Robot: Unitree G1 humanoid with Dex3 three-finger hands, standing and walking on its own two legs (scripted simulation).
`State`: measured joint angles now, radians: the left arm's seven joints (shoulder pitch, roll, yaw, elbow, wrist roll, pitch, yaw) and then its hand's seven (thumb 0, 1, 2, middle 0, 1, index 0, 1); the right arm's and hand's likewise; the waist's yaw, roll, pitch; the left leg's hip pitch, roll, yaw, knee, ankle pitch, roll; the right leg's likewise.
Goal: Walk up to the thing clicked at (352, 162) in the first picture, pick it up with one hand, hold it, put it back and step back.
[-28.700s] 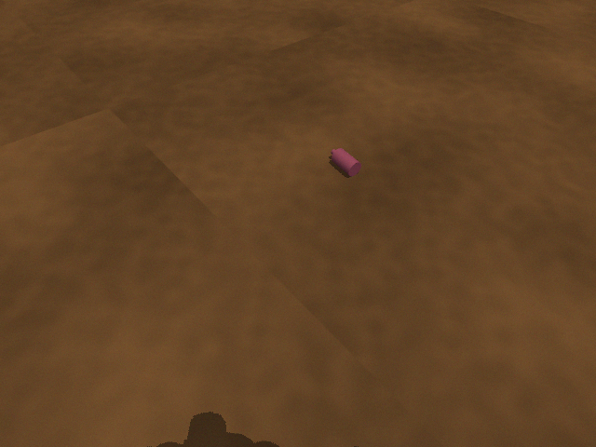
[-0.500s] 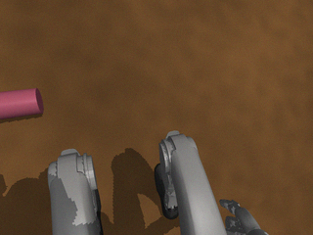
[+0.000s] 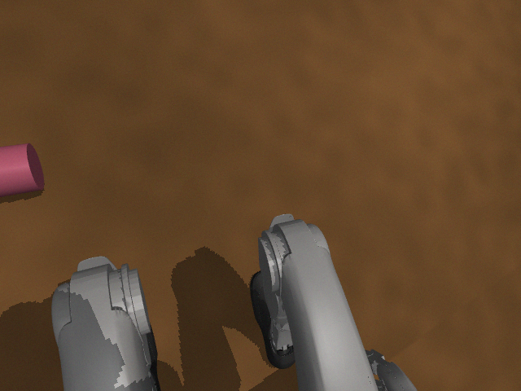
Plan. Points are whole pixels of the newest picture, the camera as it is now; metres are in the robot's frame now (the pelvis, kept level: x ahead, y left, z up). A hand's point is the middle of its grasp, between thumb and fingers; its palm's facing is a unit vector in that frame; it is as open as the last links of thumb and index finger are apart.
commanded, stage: home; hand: left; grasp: from above
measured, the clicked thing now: out of the picture +0.48 +0.37 -0.29
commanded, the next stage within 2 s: none
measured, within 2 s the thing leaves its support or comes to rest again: neither
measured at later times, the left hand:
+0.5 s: hand out of the picture +0.32 +0.30 +0.07, palm faces -0.18 -0.74 -0.65, open 7.9 cm
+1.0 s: hand out of the picture +0.24 +0.20 +0.28, palm faces +0.21 -0.95 -0.23, open 7.4 cm
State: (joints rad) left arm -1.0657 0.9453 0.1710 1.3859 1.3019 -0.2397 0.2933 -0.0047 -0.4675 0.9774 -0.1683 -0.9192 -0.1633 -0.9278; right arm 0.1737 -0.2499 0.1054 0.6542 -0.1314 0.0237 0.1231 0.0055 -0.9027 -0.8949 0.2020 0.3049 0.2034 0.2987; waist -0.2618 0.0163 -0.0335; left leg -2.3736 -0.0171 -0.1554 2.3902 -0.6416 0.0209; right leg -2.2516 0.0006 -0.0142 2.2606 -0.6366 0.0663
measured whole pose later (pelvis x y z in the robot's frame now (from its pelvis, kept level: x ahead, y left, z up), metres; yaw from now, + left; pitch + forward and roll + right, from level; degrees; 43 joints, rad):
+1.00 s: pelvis +0.07 -0.01 +0.35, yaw +9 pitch +15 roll -4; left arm 0.34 0.24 0.07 0.01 -0.06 0.44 0.07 0.01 0.90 0.90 -0.20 -0.30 -0.21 -0.30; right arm 0.28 -0.21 0.05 0.54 0.04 -0.14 -0.15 0.02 -0.90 -0.90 0.20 0.30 0.20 0.30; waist -0.08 0.05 -0.18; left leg -0.94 0.05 -0.08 1.19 -0.52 -0.03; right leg -0.88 -0.02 -0.05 1.11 -0.50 0.04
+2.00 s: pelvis +0.09 -0.01 +0.38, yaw +10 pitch +10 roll -3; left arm 0.49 0.22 0.03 -0.13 -0.05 0.46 0.02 0.01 0.91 0.90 -0.20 -0.30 -0.20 -0.30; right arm 0.29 -0.21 0.02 0.56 0.01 -0.25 -0.19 0.02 -0.90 -0.90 0.20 0.30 0.20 0.30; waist -0.04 0.05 -0.16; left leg -0.69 0.05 -0.07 1.01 -0.50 -0.03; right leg -0.64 -0.03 -0.04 0.94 -0.47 0.04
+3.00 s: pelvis +0.10 -0.01 +0.38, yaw +10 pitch +11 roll -3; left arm 0.50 0.23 0.03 -0.15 -0.06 0.47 0.02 0.01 0.91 0.90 -0.20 -0.30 -0.20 -0.30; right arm 0.29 -0.21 0.02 0.54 0.01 -0.24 -0.18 0.02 -0.90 -0.90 0.20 0.30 0.20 0.30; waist -0.04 0.05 -0.16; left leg -0.70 0.04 -0.07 1.03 -0.51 -0.02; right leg -0.65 -0.03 -0.04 0.95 -0.48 0.04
